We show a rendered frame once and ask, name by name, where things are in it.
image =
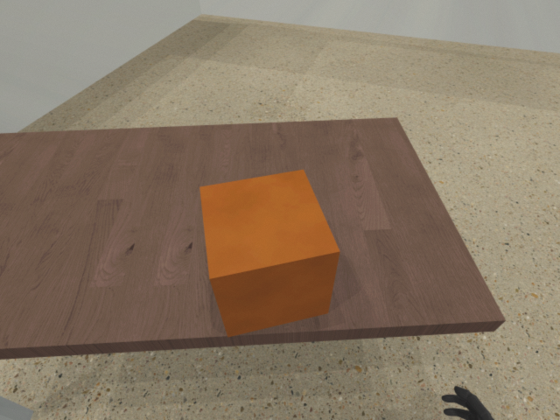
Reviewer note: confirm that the table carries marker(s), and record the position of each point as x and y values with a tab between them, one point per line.
103	249

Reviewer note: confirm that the right robot hand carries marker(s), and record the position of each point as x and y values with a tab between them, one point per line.
476	410

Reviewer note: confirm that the carton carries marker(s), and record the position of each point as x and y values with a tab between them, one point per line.
272	258

